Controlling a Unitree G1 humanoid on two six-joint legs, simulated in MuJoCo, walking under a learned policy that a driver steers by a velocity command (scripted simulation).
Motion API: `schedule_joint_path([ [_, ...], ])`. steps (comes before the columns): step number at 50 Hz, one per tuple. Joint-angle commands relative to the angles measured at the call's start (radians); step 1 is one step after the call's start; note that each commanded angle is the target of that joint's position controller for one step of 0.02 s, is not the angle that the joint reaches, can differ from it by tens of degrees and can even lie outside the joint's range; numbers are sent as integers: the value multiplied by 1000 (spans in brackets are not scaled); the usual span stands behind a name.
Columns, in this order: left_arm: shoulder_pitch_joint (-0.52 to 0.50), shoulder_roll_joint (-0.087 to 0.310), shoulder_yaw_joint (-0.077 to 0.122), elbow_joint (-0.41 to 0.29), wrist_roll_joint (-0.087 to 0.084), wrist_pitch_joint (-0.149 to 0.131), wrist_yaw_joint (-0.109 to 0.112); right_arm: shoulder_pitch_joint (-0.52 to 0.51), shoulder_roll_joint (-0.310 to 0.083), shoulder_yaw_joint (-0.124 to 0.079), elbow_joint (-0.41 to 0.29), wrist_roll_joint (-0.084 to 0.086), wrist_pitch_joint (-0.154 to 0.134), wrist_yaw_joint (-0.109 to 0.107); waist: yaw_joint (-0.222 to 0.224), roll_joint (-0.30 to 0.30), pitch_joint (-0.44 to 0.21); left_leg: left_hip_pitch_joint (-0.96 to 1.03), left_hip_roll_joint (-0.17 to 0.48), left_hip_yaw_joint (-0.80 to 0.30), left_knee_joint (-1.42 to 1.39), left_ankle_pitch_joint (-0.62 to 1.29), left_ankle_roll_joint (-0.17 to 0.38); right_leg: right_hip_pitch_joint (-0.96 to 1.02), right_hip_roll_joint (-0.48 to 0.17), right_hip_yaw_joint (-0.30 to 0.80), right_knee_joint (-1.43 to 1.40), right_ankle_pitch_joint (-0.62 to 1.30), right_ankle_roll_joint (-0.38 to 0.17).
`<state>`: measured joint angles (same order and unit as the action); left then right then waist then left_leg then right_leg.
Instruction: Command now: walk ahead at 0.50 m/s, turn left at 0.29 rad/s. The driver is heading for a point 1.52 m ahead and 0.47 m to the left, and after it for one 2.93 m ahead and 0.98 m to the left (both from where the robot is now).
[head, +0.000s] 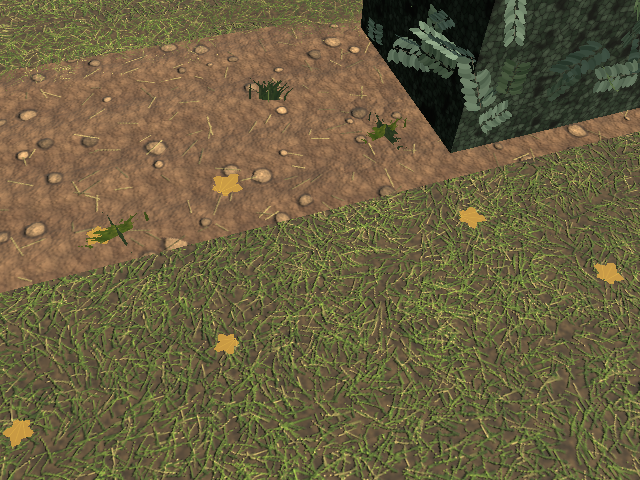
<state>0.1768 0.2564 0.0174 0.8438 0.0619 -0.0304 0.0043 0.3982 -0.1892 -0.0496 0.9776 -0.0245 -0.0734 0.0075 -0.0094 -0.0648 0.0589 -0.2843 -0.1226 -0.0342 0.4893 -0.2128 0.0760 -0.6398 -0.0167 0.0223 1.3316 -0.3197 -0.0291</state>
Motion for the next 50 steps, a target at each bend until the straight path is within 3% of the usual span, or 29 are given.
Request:
schedule_joint_path([
  [1,25,33,-8,-73,-8,-11,-21,-4,-162,-26,-62,8,-17,-4,53,201,-71,-59,257,-292,-228,619,178,121,-27,-1,-345,172,37],
  [5,-153,39,-18,-111,-31,-14,-19,71,-154,-28,-69,37,7,3,-10,133,-73,37,241,-297,-237,527,112,165,8,-17,-562,313,33],
  [9,-280,47,-18,-167,-38,-20,-14,160,-171,-35,-60,18,27,-7,-61,119,-33,204,264,-386,-181,412,125,93,29,14,-695,228,32],
  [11,-260,49,-16,-171,-44,-34,-8,150,-184,-41,-67,10,34,-15,-45,131,-20,205,262,-418,-150,377,122,180,52,23,-792,143,26],
  [13,-100,72,-2,-130,-41,-52,6,99,-197,-47,-80,18,35,-13,32,121,-63,110,202,-397,-25,379,86,459,66,29,-916,131,-5],
  [14,50,144,21,-106,-29,-65,21,72,-173,-43,-108,29,26,-6,98,43,-160,-4,151,-331,173,292,54,690,-73,163,-928,75,-53],
  [15,176,229,44,-98,-18,-59,40,97,-96,-27,-143,49,17,-3,118,-119,-289,-218,43,-163,451,-111,18,942,-324,450,-973,-10,-132],
  [16,164,235,58,-85,-31,-34,41,121,-159,-40,-164,35,27,-10,88,-173,-273,-395,14,-65,600,-399,19,909,-439,701,-1039,-143,-212],
  [17,118,149,47,-94,-34,-25,36,68,-195,-49,-150,9,41,-9,68,-23,-132,-454,97,-73,672,-324,19,787,-398,623,-1042,-207,-215],
  [18,69,88,35,-101,-36,-29,27,7,-166,-45,-159,2,43,3,57,27,-38,-445,120,-69,674,-237,9,674,-334,495,-1080,-130,-193],
  [20,36,54,29,-91,-39,-49,21,-7,-141,-45,-163,-7,63,15,4,-26,26,-345,166,-59,578,-166,-20,510,-253,279,-1128,150,-142],
  [26,86,110,49,-46,-60,-74,14,-166,-128,-32,-255,-1,85,40,-12,-25,-41,-281,164,-15,400,67,-43,498,-202,20,-1151,520,-126],
  [30,135,128,57,-23,-41,-62,4,-259,-127,-12,-305,-3,93,61,13,-28,-38,-201,158,58,345,133,-17,474,-196,-91,-1105,570,-114],
  [31,153,141,61,-26,-19,-70,6,-215,-163,-28,-281,-20,96,59,10,-27,-96,-196,153,79,522,267,5,532,-237,-91,-1022,659,-125],
  [32,171,143,59,-28,-24,-71,6,-221,-177,-32,-292,-23,99,54,6,-8,-97,-243,172,44,530,223,21,570,-258,-95,-977,675,-125],
  [33,179,152,58,-23,-51,-56,6,-327,-151,-15,-344,-5,98,56,27,-7,-13,-269,179,38,311,-38,20,555,-260,-94,-1036,568,-107],
  [34,207,190,73,-12,-37,-54,11,-282,-169,-22,-314,-25,106,54,33,-29,-46,-229,172,47,397,38,37,626,-288,-76,-969,711,-123],
  [35,183,197,75,-18,-39,-50,8,-229,-181,-28,-304,-26,111,51,0,-28,-69,-179,161,49,352,-35,58,643,-292,-108,-899,827,-108],
  [36,211,201,77,-11,-44,-29,8,-245,-173,-27,-308,-13,109,48,22,-23,-58,-118,86,137,236,-261,58,618,-243,-155,-842,835,-95],
  [37,198,212,82,-13,-40,-28,7,-131,-187,-35,-266,-28,107,45,-37,-23,-109,44,77,143,261,-109,84,580,-257,-171,-667,972,-89],
  [38,205,221,82,-10,-52,-18,7,-9,-193,-45,-237,-26,91,32,-100,27,-155,222,23,123,42,-207,104,454,-211,-207,-429,823,-59],
  [39,253,127,66,-38,-22,-16,0,14,-318,-70,-220,-24,86,19,-59,300,-163,434,287,-261,-21,-37,170,142,-105,-217,-78,31,-15],
  [40,202,114,63,-111,-14,-27,-11,25,-374,-73,-268,28,75,21,-65,353,-210,552,458,-711,-145,271,348,-167,44,-90,57,-265,38],
  [41,86,167,73,-115,-13,-27,-13,57,-322,-67,-229,49,72,12,-99,166,-100,487,439,-567,-148,352,346,-225,-30,7,11,-198,41],
  [42,92,169,77,-112,-40,-27,-16,-3,-278,-52,-228,45,68,7,-48,134,-31,361,414,-451,-137,417,314,-156,-62,6,-90,-140,43],
  [43,115,163,77,-87,-43,-21,-15,-54,-241,-39,-231,32,65,4,-6,103,14,254,382,-365,-152,459,271,-77,-84,5,-181,-129,47],
  [45,162,135,70,-50,-18,18,-14,-88,-216,-26,-217,16,49,1,23,136,10,131,323,-257,-207,461,226,79,-85,-25,-263,-70,62],
  [46,147,141,75,-48,-17,31,-18,-70,-234,-28,-211,-7,38,1,9,123,-12,157,320,-234,-208,441,222,69,-72,-34,-245,31,47],
  [50,-73,129,78,-115,-34,16,-41,-12,-259,-34,-136,30,-9,-17,3,122,55,183,241,-172,-259,208,134,-64,-66,1,-553,377,25],
])
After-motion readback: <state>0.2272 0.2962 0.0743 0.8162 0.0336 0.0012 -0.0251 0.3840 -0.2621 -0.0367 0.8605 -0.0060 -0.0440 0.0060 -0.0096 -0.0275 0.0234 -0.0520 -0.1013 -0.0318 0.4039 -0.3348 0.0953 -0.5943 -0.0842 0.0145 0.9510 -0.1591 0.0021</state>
